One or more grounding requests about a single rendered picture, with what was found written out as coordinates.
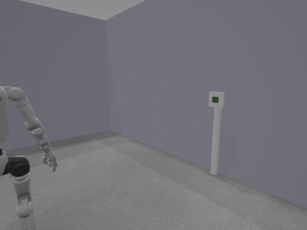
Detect right robot shin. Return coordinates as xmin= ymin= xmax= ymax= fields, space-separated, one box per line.
xmin=20 ymin=200 xmax=36 ymax=230

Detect button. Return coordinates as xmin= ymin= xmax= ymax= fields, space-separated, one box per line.
xmin=212 ymin=97 xmax=219 ymax=104

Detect robot right hand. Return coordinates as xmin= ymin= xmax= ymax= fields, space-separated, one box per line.
xmin=40 ymin=150 xmax=58 ymax=172

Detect right robot upper arm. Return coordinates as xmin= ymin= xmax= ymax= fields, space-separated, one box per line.
xmin=4 ymin=86 xmax=40 ymax=131

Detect right robot forearm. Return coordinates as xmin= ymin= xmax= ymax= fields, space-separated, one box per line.
xmin=31 ymin=118 xmax=53 ymax=153

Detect humanoid robot torso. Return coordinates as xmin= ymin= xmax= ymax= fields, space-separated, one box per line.
xmin=0 ymin=86 xmax=11 ymax=176

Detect panel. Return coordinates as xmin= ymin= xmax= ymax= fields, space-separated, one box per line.
xmin=208 ymin=91 xmax=224 ymax=175

